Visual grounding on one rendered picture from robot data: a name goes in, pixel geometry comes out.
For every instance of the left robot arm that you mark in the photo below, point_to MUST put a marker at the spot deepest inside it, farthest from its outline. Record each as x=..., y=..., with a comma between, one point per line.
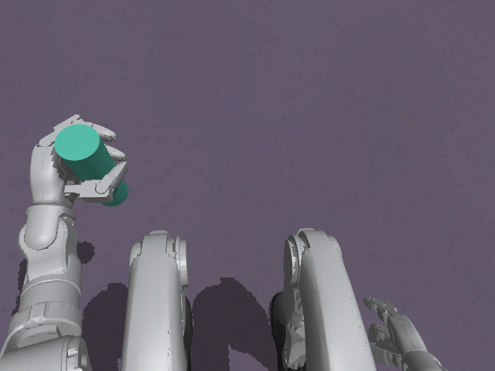
x=45, y=333

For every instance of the right robot hand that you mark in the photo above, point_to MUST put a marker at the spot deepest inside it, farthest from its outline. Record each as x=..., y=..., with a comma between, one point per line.
x=389, y=345

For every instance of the right robot foot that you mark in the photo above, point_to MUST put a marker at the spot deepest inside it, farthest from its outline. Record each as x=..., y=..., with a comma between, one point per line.
x=278, y=329

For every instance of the right robot arm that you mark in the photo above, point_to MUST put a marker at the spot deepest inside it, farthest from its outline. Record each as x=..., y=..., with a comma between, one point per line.
x=419, y=360

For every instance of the left robot hand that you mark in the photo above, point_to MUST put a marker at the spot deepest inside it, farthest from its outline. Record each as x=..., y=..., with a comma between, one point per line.
x=52, y=180

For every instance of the can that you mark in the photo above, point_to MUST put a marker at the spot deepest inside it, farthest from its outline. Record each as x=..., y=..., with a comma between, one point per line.
x=81, y=147

